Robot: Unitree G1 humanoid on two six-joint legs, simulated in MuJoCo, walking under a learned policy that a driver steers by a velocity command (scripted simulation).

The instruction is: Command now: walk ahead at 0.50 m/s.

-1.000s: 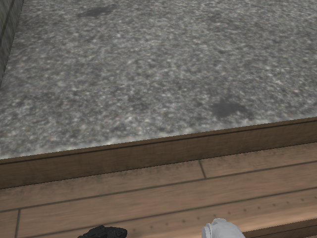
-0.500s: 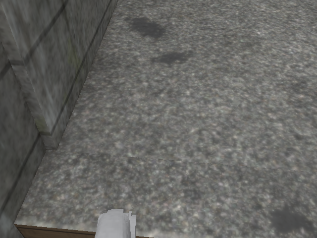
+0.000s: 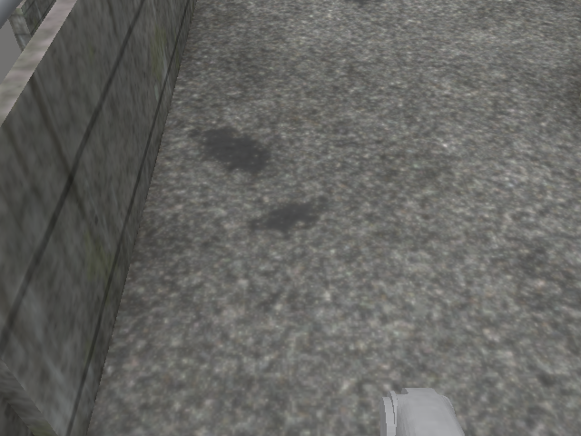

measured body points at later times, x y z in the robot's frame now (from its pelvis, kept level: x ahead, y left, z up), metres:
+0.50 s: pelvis +0.26 -0.05 +0.14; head +0.27 -0.05 +0.59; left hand +0.23 +0.18 -0.01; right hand +0.41 -0.28 +0.02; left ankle +0.35 +0.12 -0.41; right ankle +0.24 -0.13 -0.57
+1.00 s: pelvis +0.51 +0.04 +0.18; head +0.52 +0.04 +0.63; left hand +0.60 +0.27 +0.04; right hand +0.54 -0.19 +0.03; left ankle +0.52 +0.12 -0.57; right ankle +0.50 -0.12 -0.46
